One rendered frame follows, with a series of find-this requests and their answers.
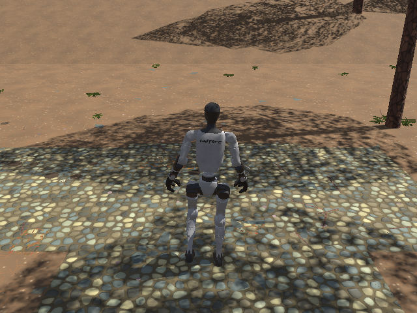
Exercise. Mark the robot right shin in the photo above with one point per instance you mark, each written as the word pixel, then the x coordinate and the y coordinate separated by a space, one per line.
pixel 219 237

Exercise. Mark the left robot hand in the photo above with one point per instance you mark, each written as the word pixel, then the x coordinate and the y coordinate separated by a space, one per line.
pixel 171 182

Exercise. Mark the robot right upper arm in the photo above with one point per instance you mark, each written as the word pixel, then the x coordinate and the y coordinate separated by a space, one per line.
pixel 231 138

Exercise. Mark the robot right forearm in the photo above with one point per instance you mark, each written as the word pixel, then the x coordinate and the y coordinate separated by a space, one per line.
pixel 240 172

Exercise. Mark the right robot hand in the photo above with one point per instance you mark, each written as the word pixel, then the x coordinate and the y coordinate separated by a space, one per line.
pixel 244 184

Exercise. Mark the robot left forearm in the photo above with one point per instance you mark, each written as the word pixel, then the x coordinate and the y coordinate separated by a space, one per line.
pixel 175 170

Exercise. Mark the robot left upper arm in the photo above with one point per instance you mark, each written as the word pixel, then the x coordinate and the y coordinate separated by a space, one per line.
pixel 186 145

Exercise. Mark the right robot foot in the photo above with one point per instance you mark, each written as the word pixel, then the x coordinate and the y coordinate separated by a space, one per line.
pixel 218 260

